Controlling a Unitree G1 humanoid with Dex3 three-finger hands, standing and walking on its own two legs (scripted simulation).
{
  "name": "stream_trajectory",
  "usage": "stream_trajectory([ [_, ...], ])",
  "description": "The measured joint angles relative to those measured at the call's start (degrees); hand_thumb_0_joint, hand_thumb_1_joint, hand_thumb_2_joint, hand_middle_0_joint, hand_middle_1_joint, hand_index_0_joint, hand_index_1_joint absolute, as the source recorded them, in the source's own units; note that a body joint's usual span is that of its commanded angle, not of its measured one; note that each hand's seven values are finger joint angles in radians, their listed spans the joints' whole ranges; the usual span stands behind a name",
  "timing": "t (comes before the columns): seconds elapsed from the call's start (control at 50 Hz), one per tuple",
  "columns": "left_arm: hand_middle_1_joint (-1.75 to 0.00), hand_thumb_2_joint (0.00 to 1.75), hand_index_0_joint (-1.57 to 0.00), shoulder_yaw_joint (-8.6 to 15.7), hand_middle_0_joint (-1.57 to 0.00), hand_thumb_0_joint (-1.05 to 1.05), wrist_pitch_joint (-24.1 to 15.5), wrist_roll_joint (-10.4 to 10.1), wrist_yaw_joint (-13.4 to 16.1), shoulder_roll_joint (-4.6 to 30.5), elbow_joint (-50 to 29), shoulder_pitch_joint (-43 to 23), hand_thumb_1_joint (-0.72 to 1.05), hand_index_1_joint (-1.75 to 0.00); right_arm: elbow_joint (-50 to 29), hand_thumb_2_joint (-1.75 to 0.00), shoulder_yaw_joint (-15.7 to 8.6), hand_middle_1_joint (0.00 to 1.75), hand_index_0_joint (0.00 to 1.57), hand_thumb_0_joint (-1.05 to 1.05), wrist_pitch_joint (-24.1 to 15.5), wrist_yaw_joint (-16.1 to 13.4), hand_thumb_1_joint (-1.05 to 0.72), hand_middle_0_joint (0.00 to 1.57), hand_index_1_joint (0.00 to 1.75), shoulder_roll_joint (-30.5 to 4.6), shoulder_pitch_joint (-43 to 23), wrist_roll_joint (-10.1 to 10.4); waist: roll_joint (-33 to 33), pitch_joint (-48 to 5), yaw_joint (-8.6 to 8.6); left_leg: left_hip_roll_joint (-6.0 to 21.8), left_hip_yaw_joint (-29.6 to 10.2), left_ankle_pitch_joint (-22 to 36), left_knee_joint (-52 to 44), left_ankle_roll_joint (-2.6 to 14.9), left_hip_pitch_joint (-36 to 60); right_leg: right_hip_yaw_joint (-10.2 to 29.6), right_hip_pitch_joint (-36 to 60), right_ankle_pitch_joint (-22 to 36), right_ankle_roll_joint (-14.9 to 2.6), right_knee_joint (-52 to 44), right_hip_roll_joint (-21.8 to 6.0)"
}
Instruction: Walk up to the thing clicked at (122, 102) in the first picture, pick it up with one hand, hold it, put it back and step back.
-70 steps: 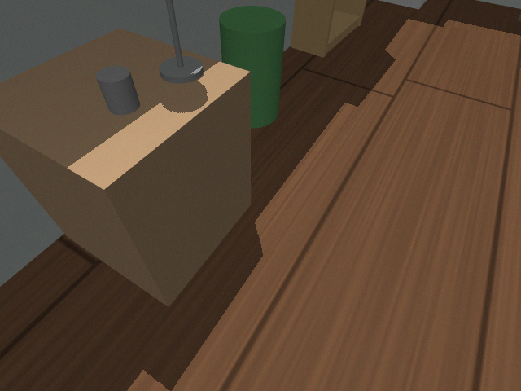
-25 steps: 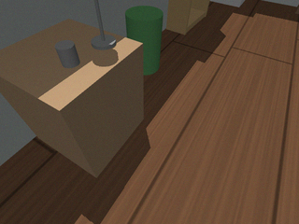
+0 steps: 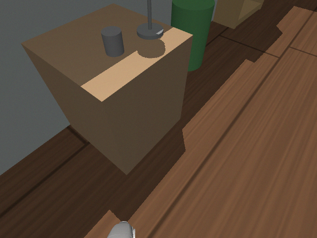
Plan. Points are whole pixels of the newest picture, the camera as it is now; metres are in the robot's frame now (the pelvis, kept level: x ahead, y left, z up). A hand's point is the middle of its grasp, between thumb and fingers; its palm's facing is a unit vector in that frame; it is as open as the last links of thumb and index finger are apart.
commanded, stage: walk up
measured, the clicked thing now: (111, 40) +0.89 +0.19 +0.00
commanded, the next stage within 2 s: none
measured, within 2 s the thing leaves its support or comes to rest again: neither
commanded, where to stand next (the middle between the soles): +0.22 +0.21 m, yaw +16 degrees
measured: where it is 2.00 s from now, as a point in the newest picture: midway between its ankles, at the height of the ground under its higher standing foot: outside the picture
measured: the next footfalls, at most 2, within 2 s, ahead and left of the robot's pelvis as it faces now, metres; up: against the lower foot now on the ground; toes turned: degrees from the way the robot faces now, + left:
left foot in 0.08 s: +0.12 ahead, +0.21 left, +0.00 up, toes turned +4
right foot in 0.34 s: +0.15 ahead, -0.02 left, +0.00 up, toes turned +0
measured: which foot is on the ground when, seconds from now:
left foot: up 0.00-0.06, down 0.08-0.34, up 0.36-0.74, down 0.76-1.00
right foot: down 0.00-0.10, up 0.12-0.32, down 0.34-0.80, up 0.82-1.00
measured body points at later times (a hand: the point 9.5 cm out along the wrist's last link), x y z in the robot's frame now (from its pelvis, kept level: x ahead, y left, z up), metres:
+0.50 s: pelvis +0.09 +0.09 +0.00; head +0.10 +0.06 +0.45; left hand +0.10 +0.37 -0.11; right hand +0.21 -0.22 -0.13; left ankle +0.08 +0.23 -0.66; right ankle +0.11 -0.02 -0.73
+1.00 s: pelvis +0.14 +0.14 -0.03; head +0.17 +0.13 +0.42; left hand +0.12 +0.39 -0.13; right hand +0.36 -0.08 -0.14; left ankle +0.16 +0.31 -0.73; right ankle +0.23 +0.06 -0.72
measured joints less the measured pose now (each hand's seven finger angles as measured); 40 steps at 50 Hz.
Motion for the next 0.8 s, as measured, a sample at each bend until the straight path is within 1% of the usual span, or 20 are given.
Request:
stream_trajectory([
  [0.02,-0.30,0.89,-0.20,-0.7,-0.23,0.01,-0.6,-0.7,-1.8,-0.1,-2.2,1.3,0.90,-0.30,-0.6,-0.90,-0.3,0.30,0.20,0.00,-0.1,0.1,-0.91,0.20,0.30,-0.1,0.2,0.2,0.1,0.1,0.12,0.5,0.0,0.6,-2.2,0.06,0.5,-0.2,-0.2,-0.9,0.36,1.2,-0.9],
  [0.06,-0.30,0.89,-0.20,-2.2,-0.27,0.01,-1.3,-0.3,-2.2,-1.5,-3.8,2.4,0.90,-0.30,-1.3,-0.90,-0.8,0.30,0.20,0.00,-0.7,0.3,-0.91,0.20,0.30,-0.5,0.7,0.6,0.4,-0.3,0.37,0.8,1.0,2.6,-6.4,0.40,2.5,-0.4,-0.9,-3.4,1.13,4.6,-3.0],
  [0.08,-0.30,0.89,-0.20,-2.8,-0.29,0.01,-1.3,-0.4,-2.7,-2.3,-4.3,2.8,0.91,-0.30,-1.6,-0.90,-1.0,0.30,0.20,0.00,-1.1,0.2,-0.91,0.20,0.30,-0.4,0.8,0.9,0.1,-0.5,0.21,0.2,1.8,5.0,-7.2,-0.34,3.1,-0.3,-1.4,-5.1,1.04,7.1,-4.5],
  [0.12,-0.30,0.89,-0.20,-3.6,-0.30,0.01,-0.4,-0.2,-2.7,-3.4,-4.9,3.1,0.91,-0.30,-2.3,-0.90,-0.9,0.30,0.20,0.00,-1.8,0.1,-0.91,0.20,0.30,1.0,0.5,0.9,-2.8,-0.2,0.41,-2.8,4.2,3.6,-4.2,-0.90,3.4,2.5,-3.9,-8.8,-1.98,14.8,-7.9],
  [0.14,-0.30,0.89,-0.20,-3.8,-0.30,0.01,0.3,-0.4,-2.5,-3.8,-4.7,3.2,0.91,-0.30,-3.1,-0.90,-0.6,0.30,0.20,0.00,-2.2,0.0,-0.91,0.20,0.30,1.9,0.6,1.0,-3.4,-0.4,-0.03,-3.6,4.6,2.4,-3.0,-0.68,3.2,4.5,-6.1,-12.0,-2.76,20.2,-7.1],
  [0.16,-0.30,0.89,-0.20,-4.1,-0.29,0.01,1.0,-0.7,-2.2,-4.2,-4.3,2.9,0.91,-0.30,-3.8,-0.90,-0.3,0.30,0.20,0.00,-2.5,0.0,-0.91,0.20,0.30,2.9,0.9,1.3,-3.5,-0.5,-0.87,-4.0,4.1,1.9,-2.7,-0.31,3.0,5.6,-8.2,-14.9,-3.26,25.3,-4.9],
  [0.22,-0.30,0.89,-0.20,-4.3,-0.27,0.01,1.2,-1.6,-1.9,-4.1,-3.6,1.6,0.91,-0.30,-5.5,-0.90,1.4,0.30,0.20,0.00,-2.6,-0.4,-0.91,0.20,0.30,5.6,2.5,1.6,-4.4,-0.5,-2.23,-5.7,2.7,3.1,-6.0,1.41,4.3,4.6,-14.0,-16.7,-4.12,32.9,0.2],
  [0.3,-0.30,0.89,-0.20,-4.1,-0.24,0.01,-1.2,-2.6,-2.0,-4.4,-4.6,2.2,0.91,-0.30,-7.0,-0.90,2.2,0.30,0.20,0.00,-2.1,-1.1,-0.91,0.21,0.30,6.0,4.2,1.1,-4.5,0.0,-2.07,-7.7,2.2,3.9,-8.4,2.15,5.4,1.7,-16.6,-12.3,-4.41,23.2,2.3],
  [0.32,-0.30,0.89,-0.20,-4.2,-0.23,0.01,-1.9,-2.5,-2.1,-4.7,-4.9,2.7,0.91,-0.30,-7.5,-0.90,2.0,0.30,0.20,0.00,-1.7,-1.2,-0.90,0.21,0.30,5.6,4.4,1.0,-4.1,0.1,-1.98,-8.0,2.0,3.2,-7.5,2.29,5.3,1.4,-15.8,-9.3,-4.35,18.2,2.8],
  [0.34,-0.30,0.89,-0.20,-4.3,-0.23,0.01,-2.8,-2.2,-2.0,-5.0,-5.4,3.3,0.91,-0.30,-8.0,-0.90,1.8,0.30,0.20,0.00,-1.2,-1.4,-0.90,0.21,0.30,5.0,4.6,0.9,-3.4,0.1,-1.77,-8.2,1.7,1.9,-5.5,2.71,4.7,1.3,-14.8,-3.4,-4.45,14.5,3.3],
  [0.36,-0.30,0.89,-0.20,-4.4,-0.22,0.01,-3.6,-1.4,-1.9,-5.6,-5.9,3.7,0.91,-0.30,-7.9,-0.90,1.5,0.30,0.20,0.00,-0.7,-1.8,-0.90,0.21,0.30,4.4,4.5,1.0,-2.2,0.3,-1.43,-8.7,0.0,-1.8,-1.7,3.32,3.7,0.6,-14.4,-0.8,-4.90,14.5,3.6],
  [0.4,-0.30,0.89,-0.20,-5.3,-0.22,0.01,-3.9,-0.5,-1.4,-6.8,-6.3,4.4,0.91,-0.30,-7.2,-0.90,0.7,0.30,0.20,0.00,0.3,-2.7,-0.91,0.21,0.30,3.9,4.2,0.9,-0.5,-0.4,-0.36,-11.3,-3.9,-6.2,7.8,2.74,0.8,-0.2,-13.3,-1.9,-5.19,14.7,3.6],
  [0.44,-0.30,0.89,-0.20,-6.0,-0.21,0.01,-3.3,-0.3,-1.2,-7.8,-5.9,5.1,0.90,-0.30,-6.7,-0.90,0.4,0.30,0.20,0.00,0.5,-2.9,-0.91,0.21,0.30,3.4,4.1,1.0,0.1,-1.8,0.29,-12.2,-4.0,-5.5,14.6,1.88,-1.8,-0.3,-11.4,-2.2,-4.91,12.5,2.9],
  [0.5,-0.30,0.89,-0.20,-6.2,-0.21,0.01,-2.9,-0.7,-1.2,-9.4,-5.3,5.8,0.90,-0.30,-6.9,-0.90,0.0,0.30,0.20,0.00,-0.5,-2.6,-0.91,0.21,0.30,2.3,3.8,1.3,0.6,-2.7,-0.06,-10.5,-4.0,-0.6,18.7,0.50,-4.4,-1.1,-7.7,-1.0,-3.94,7.5,1.8],
  [0.56,-0.30,0.89,-0.20,-6.4,-0.21,0.01,-3.5,-0.9,-1.2,-10.8,-6.4,7.2,0.90,-0.30,-7.9,-0.90,-0.3,0.30,0.20,0.00,-1.2,-2.5,-0.91,0.20,0.30,1.4,3.5,1.2,0.4,-1.9,-0.11,-8.2,-4.2,2.5,17.5,-0.04,-5.3,-1.5,-5.4,-0.6,-3.04,5.0,0.6],
  [0.66,-0.30,0.89,-0.20,-8.2,-0.20,0.01,-5.2,-0.5,-2.0,-12.4,-10.8,9.2,0.90,-0.30,-9.3,-0.90,-0.6,0.30,0.20,0.00,-1.5,-2.0,-0.91,0.20,0.30,1.2,2.1,0.9,0.4,0.8,0.36,-4.3,-2.3,3.8,6.7,-0.14,-4.4,-3.0,-3.4,-1.7,-1.34,4.4,-1.4],
  [0.74,-0.30,0.89,-0.20,-10.0,-0.20,0.01,-5.2,-0.6,-2.8,-12.3,-13.9,9.5,0.90,-0.30,-9.9,-0.90,0.0,0.30,0.20,0.00,-2.3,-1.4,-0.91,0.20,0.30,2.2,0.6,1.2,-0.1,1.6,1.08,-2.4,1.3,4.2,-3.8,1.21,-0.8,-4.4,-3.7,-4.9,-0.02,8.4,-3.4],
  [0.76,-0.30,0.89,-0.20,-10.6,-0.20,0.01,-5.3,-0.3,-0.6,-12.9,-16.1,10.9,0.91,-0.30,-10.2,-0.90,0.2,0.30,0.20,0.00,-2.8,-1.5,-0.91,0.20,0.30,2.5,0.4,1.3,-0.3,1.3,1.11,-2.5,2.1,5.8,-6.8,1.68,0.9,-4.5,-4.3,-6.2,-0.17,10.5,-4.1],
  [0.78,-0.30,0.89,-0.21,-10.2,-0.20,0.01,-5.6,-0.4,1.5,-13.5,-18.6,12.2,0.95,-0.30,-10.3,-0.90,0.0,0.30,0.20,0.00,-3.4,-1.8,-0.91,0.20,0.30,3.2,0.1,1.3,-1.2,1.6,1.28,-3.7,2.8,6.5,-7.5,0.88,1.6,-4.0,-5.4,-7.3,-1.01,14.0,-5.7],
  [0.8,-0.30,0.89,-0.21,-9.6,-0.20,0.01,-5.8,-1.5,2.4,-14.3,-20.1,12.6,1.01,-0.30,-10.7,-0.90,0.1,0.30,0.20,0.00,-4.0,-2.3,-0.91,0.20,0.30,3.9,0.0,1.3,-2.0,2.1,1.78,-4.9,3.3,6.0,-6.9,0.49,2.0,-2.0,-7.4,-6.7,-2.37,19.0,-7.1],
])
